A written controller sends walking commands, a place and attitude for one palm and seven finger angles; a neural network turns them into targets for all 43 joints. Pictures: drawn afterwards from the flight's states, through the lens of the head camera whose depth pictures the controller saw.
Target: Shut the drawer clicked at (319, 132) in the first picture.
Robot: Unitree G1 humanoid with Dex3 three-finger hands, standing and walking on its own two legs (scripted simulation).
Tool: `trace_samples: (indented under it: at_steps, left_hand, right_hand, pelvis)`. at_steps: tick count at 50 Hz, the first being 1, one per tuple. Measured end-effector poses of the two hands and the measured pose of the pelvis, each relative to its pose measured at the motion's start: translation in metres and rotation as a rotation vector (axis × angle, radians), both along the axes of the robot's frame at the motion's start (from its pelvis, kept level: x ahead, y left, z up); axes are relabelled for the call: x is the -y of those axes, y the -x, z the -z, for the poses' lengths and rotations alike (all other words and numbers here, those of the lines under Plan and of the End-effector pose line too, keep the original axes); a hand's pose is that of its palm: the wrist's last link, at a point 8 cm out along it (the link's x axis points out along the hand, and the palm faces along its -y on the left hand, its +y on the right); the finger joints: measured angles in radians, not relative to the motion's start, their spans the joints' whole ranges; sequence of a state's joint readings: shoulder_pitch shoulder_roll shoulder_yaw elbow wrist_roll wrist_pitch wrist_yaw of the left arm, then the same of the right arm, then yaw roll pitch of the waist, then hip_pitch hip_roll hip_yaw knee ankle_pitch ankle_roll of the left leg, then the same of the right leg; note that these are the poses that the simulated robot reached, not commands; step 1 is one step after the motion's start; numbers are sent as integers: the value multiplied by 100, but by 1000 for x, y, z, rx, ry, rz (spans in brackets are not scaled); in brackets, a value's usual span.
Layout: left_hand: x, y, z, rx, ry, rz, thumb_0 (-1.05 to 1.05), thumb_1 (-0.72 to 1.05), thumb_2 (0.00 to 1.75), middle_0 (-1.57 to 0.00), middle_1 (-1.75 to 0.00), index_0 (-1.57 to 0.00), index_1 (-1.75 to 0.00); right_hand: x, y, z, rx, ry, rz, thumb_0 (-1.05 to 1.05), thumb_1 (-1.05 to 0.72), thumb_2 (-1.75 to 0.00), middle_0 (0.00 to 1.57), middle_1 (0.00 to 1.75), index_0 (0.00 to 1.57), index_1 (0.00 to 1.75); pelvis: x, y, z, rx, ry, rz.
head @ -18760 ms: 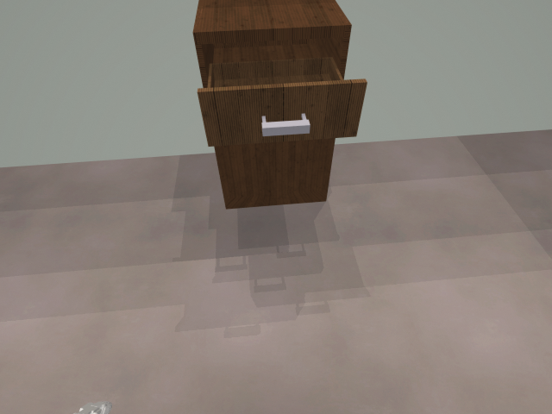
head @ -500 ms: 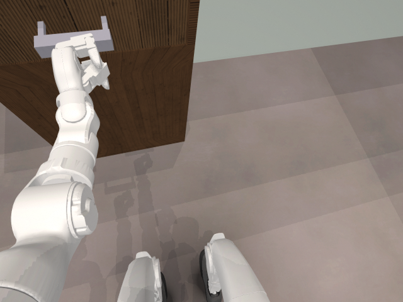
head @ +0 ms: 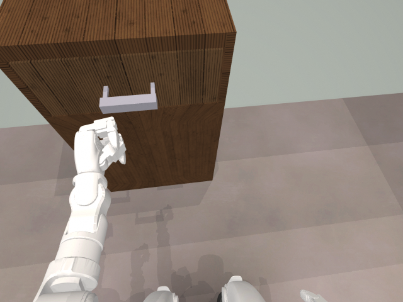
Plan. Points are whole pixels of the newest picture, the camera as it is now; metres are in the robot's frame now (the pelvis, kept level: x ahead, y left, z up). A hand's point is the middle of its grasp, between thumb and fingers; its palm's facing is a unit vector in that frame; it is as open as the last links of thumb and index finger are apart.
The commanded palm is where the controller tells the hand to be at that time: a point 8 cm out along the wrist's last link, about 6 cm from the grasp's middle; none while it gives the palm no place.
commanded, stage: draw the hand back to the body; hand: left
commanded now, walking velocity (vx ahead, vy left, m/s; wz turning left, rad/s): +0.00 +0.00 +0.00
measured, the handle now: (129, 96) +0.58 +0.17 -0.01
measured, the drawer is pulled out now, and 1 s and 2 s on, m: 0.00 0.00 0.00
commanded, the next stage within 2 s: step back with the hand held close in 1.08 s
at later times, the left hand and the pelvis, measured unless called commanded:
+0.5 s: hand (46, 201) +0.27 +0.21 +0.14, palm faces +0.23 -0.93 -0.28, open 3.3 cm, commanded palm +0.22 +0.25 +0.16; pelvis +0.00 +0.00 +0.05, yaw +2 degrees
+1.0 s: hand out of the picture +0.17 +0.26 +0.23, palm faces +0.44 -0.79 -0.42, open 3.3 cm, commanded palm +0.12 +0.29 +0.23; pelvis +0.00 +0.00 +0.06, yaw +2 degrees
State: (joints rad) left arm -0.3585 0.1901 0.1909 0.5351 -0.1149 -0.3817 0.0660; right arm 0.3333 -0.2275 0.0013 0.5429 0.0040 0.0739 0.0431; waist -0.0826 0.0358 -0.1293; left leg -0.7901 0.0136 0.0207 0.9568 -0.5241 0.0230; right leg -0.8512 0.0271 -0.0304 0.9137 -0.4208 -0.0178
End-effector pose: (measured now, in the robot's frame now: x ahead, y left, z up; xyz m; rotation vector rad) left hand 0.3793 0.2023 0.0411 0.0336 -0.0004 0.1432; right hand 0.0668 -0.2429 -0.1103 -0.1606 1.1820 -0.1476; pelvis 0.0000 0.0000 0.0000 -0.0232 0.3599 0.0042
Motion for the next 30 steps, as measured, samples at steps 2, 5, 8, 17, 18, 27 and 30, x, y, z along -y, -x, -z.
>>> trace_samples:
  at_steps: [2,5,8,17,18,27,30]
  left_hand:
    - [-6,13,-11,15,-2,2,2,90,90,-140,-160,-140,-160]
    - [-12,30,-26,29,-4,19,2,90,90,-140,-160,-140,-160]
    - [-15,47,-37,30,1,36,2,90,90,-140,-160,-140,-160]
    - [-22,102,-74,-55,-176,32,1,90,90,-140,-160,-140,-160]
    - [-25,108,-78,-65,-191,18,2,90,90,-140,-160,-140,-160]
    - [-52,155,-120,-43,-246,-115,2,90,90,-140,-160,-140,-160]
    - [-55,170,-133,-19,-261,-135,2,90,90,-140,-160,-140,-160]
  right_hand:
    - [0,-15,-7,46,6,-21,1,-91,-90,20,30,20,30]
    - [1,-37,-15,118,16,-50,1,-90,-90,20,30,20,30]
    - [0,-57,-25,195,21,-70,1,-90,-90,20,30,20,30]
    - [-16,-102,-63,388,10,-83,1,-91,-90,20,30,20,30]
    - [-18,-106,-67,402,9,-87,1,-91,-90,20,30,20,30]
    - [-40,-127,-90,488,-3,-165,1,-90,-90,20,30,20,30]
    - [-44,-129,-93,502,-9,-183,1,-90,-90,20,30,20,30]
  pelvis:
    - [1,-2,-5,25,2,-11]
    - [0,-2,-10,62,3,-25]
    - [0,-2,-14,96,1,-30]
    - [-1,0,-34,231,-17,-23]
    - [-1,0,-36,246,-18,-22]
    - [-2,-2,-52,349,-19,-30]
    - [-3,-4,-55,369,-19,-29]
